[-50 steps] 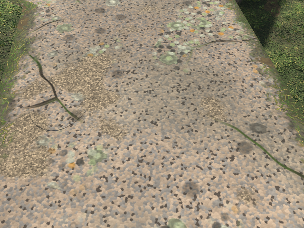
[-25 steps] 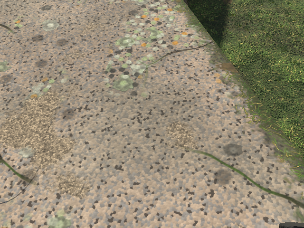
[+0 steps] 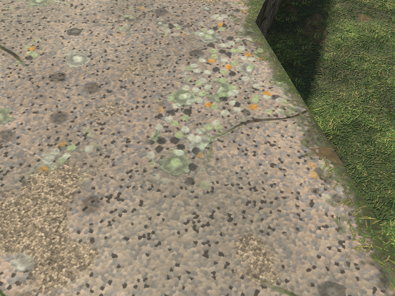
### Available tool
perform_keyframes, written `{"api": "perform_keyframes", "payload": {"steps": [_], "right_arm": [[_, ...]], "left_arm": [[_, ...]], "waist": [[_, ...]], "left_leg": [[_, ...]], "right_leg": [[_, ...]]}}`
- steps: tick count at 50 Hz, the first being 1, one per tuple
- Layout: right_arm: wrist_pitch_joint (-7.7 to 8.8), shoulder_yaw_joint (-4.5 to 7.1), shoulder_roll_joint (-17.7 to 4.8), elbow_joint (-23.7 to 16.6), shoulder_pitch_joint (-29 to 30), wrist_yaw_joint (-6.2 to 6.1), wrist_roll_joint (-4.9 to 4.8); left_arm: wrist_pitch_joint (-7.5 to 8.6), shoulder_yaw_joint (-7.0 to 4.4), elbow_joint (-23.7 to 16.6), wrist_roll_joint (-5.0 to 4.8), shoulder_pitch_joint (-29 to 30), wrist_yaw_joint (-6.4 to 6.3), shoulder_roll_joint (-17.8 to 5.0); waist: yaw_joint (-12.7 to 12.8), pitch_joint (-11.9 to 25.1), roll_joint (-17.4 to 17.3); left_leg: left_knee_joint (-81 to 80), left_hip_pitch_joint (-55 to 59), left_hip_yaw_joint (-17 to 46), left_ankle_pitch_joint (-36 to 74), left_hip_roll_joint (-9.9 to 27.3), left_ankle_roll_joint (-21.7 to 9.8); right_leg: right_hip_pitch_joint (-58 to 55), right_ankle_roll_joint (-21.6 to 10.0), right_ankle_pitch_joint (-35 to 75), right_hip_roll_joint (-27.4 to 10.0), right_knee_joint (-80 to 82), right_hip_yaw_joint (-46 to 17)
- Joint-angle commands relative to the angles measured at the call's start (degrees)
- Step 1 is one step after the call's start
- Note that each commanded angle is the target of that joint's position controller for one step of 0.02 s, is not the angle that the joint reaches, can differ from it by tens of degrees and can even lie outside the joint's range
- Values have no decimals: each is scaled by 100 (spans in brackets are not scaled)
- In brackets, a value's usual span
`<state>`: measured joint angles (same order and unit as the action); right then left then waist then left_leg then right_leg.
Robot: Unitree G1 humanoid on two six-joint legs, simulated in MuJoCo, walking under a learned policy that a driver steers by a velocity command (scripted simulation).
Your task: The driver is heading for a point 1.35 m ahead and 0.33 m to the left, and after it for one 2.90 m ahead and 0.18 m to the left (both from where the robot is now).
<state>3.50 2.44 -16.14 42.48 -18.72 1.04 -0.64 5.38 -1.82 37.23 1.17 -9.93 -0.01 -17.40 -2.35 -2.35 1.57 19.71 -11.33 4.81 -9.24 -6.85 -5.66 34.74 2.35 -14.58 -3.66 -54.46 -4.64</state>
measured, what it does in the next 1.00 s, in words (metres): walks ahead, turning left: right foot, then left foot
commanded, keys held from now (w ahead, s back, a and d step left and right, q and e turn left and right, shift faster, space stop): w+q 0.82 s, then w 0.16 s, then w+e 0.02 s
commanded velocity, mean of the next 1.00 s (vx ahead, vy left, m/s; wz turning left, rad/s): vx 0.50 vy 0.00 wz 0.53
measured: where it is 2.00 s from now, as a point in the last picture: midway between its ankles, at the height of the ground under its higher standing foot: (107, 151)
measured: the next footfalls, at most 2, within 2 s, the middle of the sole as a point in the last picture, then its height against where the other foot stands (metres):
right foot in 0.24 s outside the picture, level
left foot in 0.76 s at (129, 283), level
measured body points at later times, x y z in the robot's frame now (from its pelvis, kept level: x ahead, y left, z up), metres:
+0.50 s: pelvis +0.28 -0.03 +0.00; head +0.31 -0.03 +0.45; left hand +0.27 +0.26 -0.11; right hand +0.51 -0.25 -0.10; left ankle +0.30 +0.14 -0.67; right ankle +0.29 -0.14 -0.75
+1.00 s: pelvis +0.52 +0.13 +0.00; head +0.54 +0.16 +0.45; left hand +0.51 +0.45 -0.10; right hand +0.75 -0.05 -0.10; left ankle +0.48 +0.19 -0.75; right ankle +0.69 +0.03 -0.67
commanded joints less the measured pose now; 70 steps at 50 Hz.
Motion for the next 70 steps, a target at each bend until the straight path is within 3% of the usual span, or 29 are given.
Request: {"api": "perform_keyframes", "payload": {"steps": [1, 7, 11, 12, 13, 14, 15, 16, 19, 23, 33, 35, 37, 38, 39, 40, 41, 43, 45, 52, 58, 61, 63, 64, 65, 66, 67, 68, 70], "right_arm": [[57, 291, -1040, -360, 151, -128, -57], [-107, 304, -1006, -123, -411, -228, -128], [-176, 313, -929, -184, -180, -236, -88], [-160, 224, -693, -280, -101, -199, -36], [-118, 103, -317, -399, -585, -190, -47], [-83, 51, -387, -477, -971, -187, -121], [-98, 182, -909, -389, -665, -185, -172], [-131, 228, -1029, -469, -150, -181, -130], [-190, 246, -750, -610, 161, -125, -77], [-258, 169, -436, -786, 424, -82, -54], [-142, 104, -368, -1278, 1804, 221, -77], [-178, 197, -544, -1327, 1623, 238, -42], [-236, 462, -979, -1032, 305, 177, -46], [-299, 648, -1404, -801, -693, 63, -81], [-241, 713, -2059, -869, -451, 35, -129], [-156, 558, -1491, -1036, -639, 58, -95], [-76, 462, -1222, -951, -445, 75, -36], [-35, 348, -885, -973, 267, 52, -13], [-6, 265, -709, -1021, 570, 18, 96], [76, 264, -884, -553, 276, -109, 52], [77, 298, -1003, -82, -203, -81, 39], [-7, 345, -1085, 19, -152, -133, 22], [-88, 355, -1153, -36, 50, -190, 49], [-118, 305, -1061, -107, 46, -247, 81], [-16, 158, -678, -339, -527, -242, 179], [124, 44, -424, -286, -547, -167, 202], [273, 141, -889, -407, -94, -64, -6], [360, 128, -916, -578, 429, -25, -121], [392, 162, -902, -660, 717, -74, 99]], "left_arm": [[48, -83, -426, 12, 325, -35, -330], [172, -112, -598, -130, 1241, 89, -382], [254, -305, -403, -145, 482, 67, -710], [275, -389, -312, -61, -235, 24, -907], [233, -509, -236, 42, -979, -23, -1354], [148, -511, -57, -92, -1229, 29, -1226], [114, -397, -144, -150, -943, 22, -757], [67, -339, -168, -124, -695, 2, -566], [70, -256, -28, -42, -264, 8, -361], [150, -347, 200, -94, -254, 24, -550], [-59, -476, 686, -255, -701, -13, -1054], [-135, -527, 704, -300, -689, -44, -1221], [-211, -518, 674, -331, -614, -94, -1238], [-187, -406, 584, -192, -725, -117, -991], [-49, -124, 223, 23, -1300, -15, -175], [138, -200, 214, -149, -677, 59, -694], [230, -266, 28, -350, -126, 94, -937], [267, -234, 130, -163, -148, 27, -818], [141, -255, 230, -104, -391, 39, -794], [5, -81, 152, -124, 384, 93, -317], [34, -66, -112, -251, 1113, 280, -360], [27, -99, -188, -227, 990, 374, -427], [-6, -256, 1, -181, 109, 350, -681], [-28, -400, 179, -179, -681, 300, -962], [-52, -568, 181, -150, -1328, 251, -1606], [-65, -513, 248, -283, -1539, 260, -1351], [-80, -397, 217, -280, -1428, 238, -1008], [-96, -373, 131, -228, -1108, 205, -906], [-99, -301, 15, -141, -598, 168, -711]], "waist": [[68, 192, -507], [-231, 217, -651], [291, 477, -854], [651, 1145, -663], [694, 2063, 395], [569, 2375, 1680], [652, 1529, 885], [688, 864, 417], [364, 103, 428], [306, 3, 329], [673, -206, 136], [448, 29, 298], [-341, 780, 239], [-749, 1324, -281], [22, 1920, -1841], [-487, 2474, -1096], [-520, 1570, -835], [-15, 770, -245], [276, 632, -455], [8, 147, -501], [-298, -225, -444], [-136, -109, -503], [370, 544, -576], [737, 1067, -420], [657, 1907, 620], [695, 2455, 1329], [869, 1983, 807], [839, 1294, 377], [465, 529, -108]], "left_leg": [[-719, -161, 1130, 1500, 1216, -858], [-239, 172, 1617, 818, 1252, -540], [679, 484, 1954, 1415, 1259, -283], [1755, 69, 1687, 1310, 991, -116], [3596, -1497, 945, -240, 269, 269], [4819, -2786, 596, -2511, 209, 415], [5300, -3215, 668, -2145, 606, 466], [5370, -3237, 437, -1660, 790, 515], [4841, -2797, 236, -981, 1211, 578], [4204, -2923, 94, -494, 1368, 704], [1730, -2574, -575, 672, 1115, 342], [1616, -2037, -875, 61, 792, 110], [1217, -128, -1078, 157, 326, -253], [1158, 1683, -113, 238, 829, -569], [620, 3478, 3252, -845, 2352, -1691], [-136, 3628, 4222, -1608, 2569, -1747], [-275, 3001, 3391, -1183, 2404, -1457], [-309, 1417, 2131, 225, 2004, -1141], [-545, 585, 1638, 1162, 1810, -1113], [-933, 10, 277, 1413, 1400, -762], [-902, 1075, 143, 1044, 1930, -611], [-401, 1682, -55, 2296, 2101, -423], [813, 1674, -407, 4373, 1875, -193], [2007, 1078, -669, 4372, 1625, 21], [4209, -1062, -876, 2238, 1006, 449], [5544, -2541, -245, -2101, 98, 688], [5888, -3190, 327, -1996, 494, 560], [5666, -3323, 224, -1576, 747, 475], [4644, -2893, 132, -1038, 1115, 487]], "right_leg": [[-82, 204, 998, 132, 1075, 140], [-743, 109, 1846, 509, 2591, -7], [-1875, -328, 1277, 450, 3118, 16], [-3191, -645, 1233, -79, 2958, -348], [-5286, -1350, 700, -1329, 2905, -2076], [-5843, -1845, -557, -2118, 3397, -3973], [-5131, -1635, -1310, -1945, 3616, -3598], [-4394, -1407, -993, -1672, 3714, -2726], [-2974, -1236, 375, -1084, 4213, -1259], [-2749, -1421, 1231, -1095, 4598, -394], [-3731, -1033, 2514, -1169, 4301, 1058], [-3968, -906, 4240, -1193, 3625, 1285], [-3508, -661, 5234, -972, 1760, 1607], [-2113, -423, 3582, -750, 55, 1611], [444, -96, -1789, 419, -1947, 1117], [999, -175, -1919, 406, -2467, -86], [1373, -277, -1327, 177, -2336, -64], [772, -245, -542, -262, -1372, 30], [116, -129, -258, -409, -1019, 43], [-66, 95, 1886, -279, 1231, 334], [301, -317, 2005, -86, 2205, 303], [220, -594, 1169, 115, 2333, 388], [-1086, -835, 940, 556, 2404, 793], [-2389, -1034, 1233, 543, 2403, 587], [-4685, -1921, 1161, -818, 2306, -1696], [-5724, -2551, 179, -1523, 3383, -4098], [-5528, -2242, -638, -1421, 3649, -3816], [-4773, -2032, -564, -1225, 3726, -3109], [-3328, -1861, 620, -850, 3942, -2222]]}}
Keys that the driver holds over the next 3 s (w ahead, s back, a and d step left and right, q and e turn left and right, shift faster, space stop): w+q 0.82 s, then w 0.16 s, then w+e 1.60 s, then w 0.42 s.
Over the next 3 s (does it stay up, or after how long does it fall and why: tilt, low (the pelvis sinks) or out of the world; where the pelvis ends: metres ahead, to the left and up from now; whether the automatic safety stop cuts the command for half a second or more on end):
stays up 1.62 0.28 0.00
